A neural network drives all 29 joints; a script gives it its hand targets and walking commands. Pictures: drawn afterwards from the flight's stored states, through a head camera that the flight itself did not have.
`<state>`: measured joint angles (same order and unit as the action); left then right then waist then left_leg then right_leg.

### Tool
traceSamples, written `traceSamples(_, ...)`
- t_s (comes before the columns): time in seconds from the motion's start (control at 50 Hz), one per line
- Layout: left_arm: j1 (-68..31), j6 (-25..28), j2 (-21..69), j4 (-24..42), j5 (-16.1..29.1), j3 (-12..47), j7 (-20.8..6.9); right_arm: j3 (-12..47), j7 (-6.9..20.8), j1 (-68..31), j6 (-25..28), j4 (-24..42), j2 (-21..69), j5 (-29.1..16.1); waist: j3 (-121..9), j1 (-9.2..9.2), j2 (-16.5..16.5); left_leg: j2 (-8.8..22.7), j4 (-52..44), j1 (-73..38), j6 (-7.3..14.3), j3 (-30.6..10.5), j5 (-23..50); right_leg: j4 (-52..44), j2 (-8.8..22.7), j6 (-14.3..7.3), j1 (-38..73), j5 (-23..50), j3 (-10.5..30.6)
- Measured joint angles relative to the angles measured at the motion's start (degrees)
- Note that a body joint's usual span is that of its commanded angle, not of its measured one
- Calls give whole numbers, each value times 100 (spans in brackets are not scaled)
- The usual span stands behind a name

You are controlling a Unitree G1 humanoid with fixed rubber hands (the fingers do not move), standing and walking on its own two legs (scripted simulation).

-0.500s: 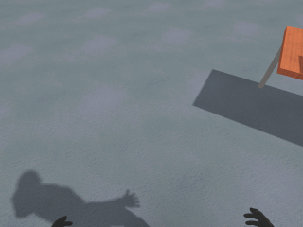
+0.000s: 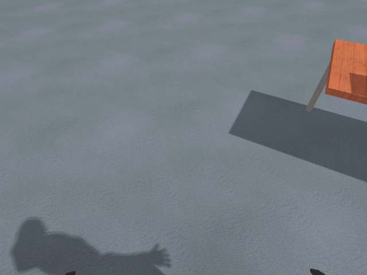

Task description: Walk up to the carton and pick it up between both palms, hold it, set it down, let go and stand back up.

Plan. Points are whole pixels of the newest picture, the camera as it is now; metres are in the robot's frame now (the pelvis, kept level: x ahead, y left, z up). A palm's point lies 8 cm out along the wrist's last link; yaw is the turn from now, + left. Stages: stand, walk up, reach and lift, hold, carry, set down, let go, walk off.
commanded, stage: stand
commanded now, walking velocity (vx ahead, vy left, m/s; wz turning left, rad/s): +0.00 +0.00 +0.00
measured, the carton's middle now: out of the picture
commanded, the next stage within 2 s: none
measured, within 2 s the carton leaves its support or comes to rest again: neither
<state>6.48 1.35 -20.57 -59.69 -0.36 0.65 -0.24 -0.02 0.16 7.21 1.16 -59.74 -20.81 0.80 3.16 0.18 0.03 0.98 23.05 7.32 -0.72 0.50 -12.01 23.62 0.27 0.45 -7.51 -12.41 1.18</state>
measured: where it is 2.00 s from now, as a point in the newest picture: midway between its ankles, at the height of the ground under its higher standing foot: outside the picture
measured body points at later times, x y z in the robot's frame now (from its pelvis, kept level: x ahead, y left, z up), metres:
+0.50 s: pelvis +0.00 -0.01 +0.00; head +0.00 -0.01 +0.45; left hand +0.09 +0.30 -0.12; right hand +0.08 -0.31 -0.13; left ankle +0.01 +0.13 -0.74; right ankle +0.01 -0.13 -0.74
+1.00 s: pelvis +0.01 -0.01 +0.00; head +0.02 -0.01 +0.45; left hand +0.11 +0.30 -0.12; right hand +0.10 -0.31 -0.12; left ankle +0.01 +0.13 -0.74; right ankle +0.01 -0.13 -0.74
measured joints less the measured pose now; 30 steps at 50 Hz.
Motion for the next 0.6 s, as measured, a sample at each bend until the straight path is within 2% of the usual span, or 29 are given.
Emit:
traceSamples(0.16,3,-22,21,-86,-1,31,0,-11,25,23,-32,-153,-38,19,-1,39,-25,2,-173,-68,-23,-3,112,-97,-2,-17,30,75,4)
traceSamples(0.6,-5,-50,13,-225,-4,-2,-7,-6,24,-74,-69,-249,-64,32,45,-3,-38,61,-286,-36,-81,-80,181,-259,-57,-65,36,161,-47)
